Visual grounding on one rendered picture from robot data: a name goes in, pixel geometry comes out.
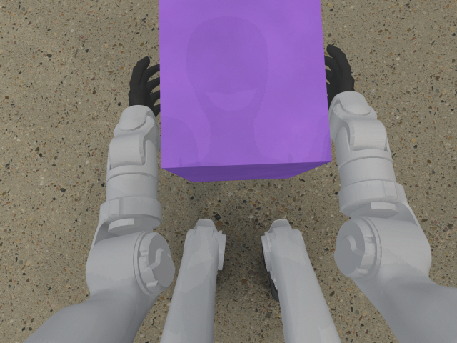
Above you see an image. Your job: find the robot right forearm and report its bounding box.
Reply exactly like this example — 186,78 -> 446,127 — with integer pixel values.
328,91 -> 431,249

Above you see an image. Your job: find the left robot hand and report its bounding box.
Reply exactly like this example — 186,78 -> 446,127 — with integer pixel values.
128,56 -> 161,117

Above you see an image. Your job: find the robot left forearm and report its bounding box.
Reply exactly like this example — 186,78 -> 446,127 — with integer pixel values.
86,105 -> 162,288

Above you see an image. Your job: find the right robot hand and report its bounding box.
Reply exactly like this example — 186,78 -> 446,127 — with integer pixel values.
324,44 -> 355,110

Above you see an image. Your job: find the robot left upper arm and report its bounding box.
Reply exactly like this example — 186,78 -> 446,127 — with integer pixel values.
23,230 -> 175,343

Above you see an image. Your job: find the robot right foot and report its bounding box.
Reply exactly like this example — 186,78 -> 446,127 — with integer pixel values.
262,246 -> 280,303

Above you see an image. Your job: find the robot right upper arm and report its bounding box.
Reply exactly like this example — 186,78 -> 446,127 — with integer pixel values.
333,216 -> 457,343

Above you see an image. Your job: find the left robot thigh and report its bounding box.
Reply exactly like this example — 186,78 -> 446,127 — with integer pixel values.
160,226 -> 226,343

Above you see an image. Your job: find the carton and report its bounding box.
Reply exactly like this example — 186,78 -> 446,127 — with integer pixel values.
159,0 -> 332,182

